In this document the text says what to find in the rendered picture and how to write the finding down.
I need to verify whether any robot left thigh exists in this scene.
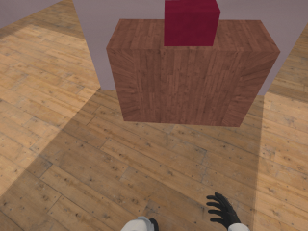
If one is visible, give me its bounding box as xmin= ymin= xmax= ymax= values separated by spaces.
xmin=120 ymin=218 xmax=154 ymax=231

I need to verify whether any robot left foot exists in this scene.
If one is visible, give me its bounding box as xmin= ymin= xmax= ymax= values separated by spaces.
xmin=149 ymin=218 xmax=159 ymax=231

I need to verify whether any carton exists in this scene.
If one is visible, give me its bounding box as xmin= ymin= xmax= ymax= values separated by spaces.
xmin=164 ymin=0 xmax=220 ymax=46

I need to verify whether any pedestal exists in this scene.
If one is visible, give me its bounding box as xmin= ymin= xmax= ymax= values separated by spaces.
xmin=106 ymin=18 xmax=280 ymax=127

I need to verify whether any robot right hand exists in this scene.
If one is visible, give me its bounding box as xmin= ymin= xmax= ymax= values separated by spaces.
xmin=206 ymin=192 xmax=241 ymax=231

